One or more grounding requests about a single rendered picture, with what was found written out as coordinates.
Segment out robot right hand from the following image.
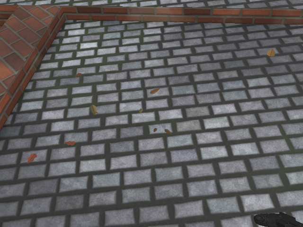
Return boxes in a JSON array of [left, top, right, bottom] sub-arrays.
[[254, 212, 303, 227]]

